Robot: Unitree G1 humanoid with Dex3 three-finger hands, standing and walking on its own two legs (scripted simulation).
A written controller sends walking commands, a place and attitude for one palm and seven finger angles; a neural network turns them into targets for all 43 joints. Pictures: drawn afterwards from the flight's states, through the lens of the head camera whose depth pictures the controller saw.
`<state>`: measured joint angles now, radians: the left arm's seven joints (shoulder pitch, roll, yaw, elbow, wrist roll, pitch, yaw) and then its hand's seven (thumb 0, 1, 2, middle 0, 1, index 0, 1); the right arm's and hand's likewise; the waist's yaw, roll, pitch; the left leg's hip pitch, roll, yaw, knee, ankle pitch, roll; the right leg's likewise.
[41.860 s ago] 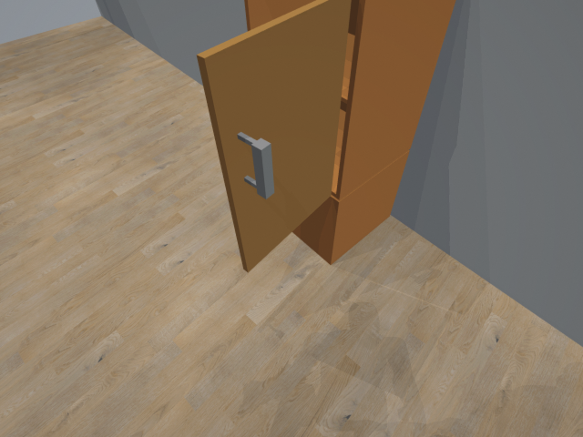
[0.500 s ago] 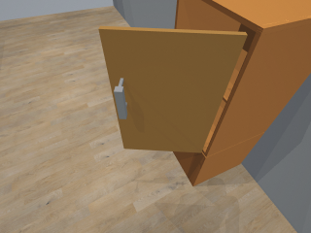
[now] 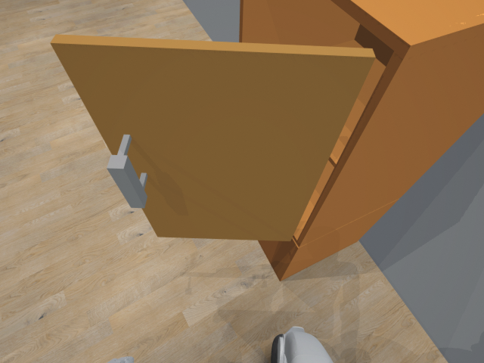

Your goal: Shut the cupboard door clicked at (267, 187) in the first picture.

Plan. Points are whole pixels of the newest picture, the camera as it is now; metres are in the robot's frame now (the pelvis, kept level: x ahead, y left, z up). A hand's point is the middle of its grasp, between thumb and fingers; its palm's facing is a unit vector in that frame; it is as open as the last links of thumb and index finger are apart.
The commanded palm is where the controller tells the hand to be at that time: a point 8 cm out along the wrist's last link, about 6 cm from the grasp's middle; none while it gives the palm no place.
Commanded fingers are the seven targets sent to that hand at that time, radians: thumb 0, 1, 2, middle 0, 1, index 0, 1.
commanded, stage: come to a stop and stand still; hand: left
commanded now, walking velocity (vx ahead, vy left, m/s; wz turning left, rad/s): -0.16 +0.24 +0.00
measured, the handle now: (132, 172) +0.40 +0.21 +0.04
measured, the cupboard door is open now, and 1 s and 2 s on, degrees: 63 63 63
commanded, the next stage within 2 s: look again from close up in 1.28 s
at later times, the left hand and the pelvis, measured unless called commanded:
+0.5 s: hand out of the picture +0.03 +0.20 -0.18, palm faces +0.12 -0.97 -0.21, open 7.4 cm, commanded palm none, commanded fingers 0.00 0.90 0.90 -0.20 -0.30 -0.20 -0.30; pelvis -0.03 +0.00 +0.00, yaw +2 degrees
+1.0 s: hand out of the picture -0.08 +0.17 -0.16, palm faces +0.05 -0.98 -0.18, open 7.4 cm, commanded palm none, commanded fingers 0.00 0.90 0.90 -0.20 -0.30 -0.20 -0.30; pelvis -0.07 +0.01 +0.01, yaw +1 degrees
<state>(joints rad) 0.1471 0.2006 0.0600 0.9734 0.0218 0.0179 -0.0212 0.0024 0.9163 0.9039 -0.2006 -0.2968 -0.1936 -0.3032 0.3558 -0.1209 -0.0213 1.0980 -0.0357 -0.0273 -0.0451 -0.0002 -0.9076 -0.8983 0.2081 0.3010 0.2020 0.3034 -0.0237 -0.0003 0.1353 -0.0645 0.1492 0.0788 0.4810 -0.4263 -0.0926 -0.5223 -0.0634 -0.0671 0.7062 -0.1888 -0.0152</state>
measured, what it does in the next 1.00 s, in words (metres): steps on the spot: right foot, then left foot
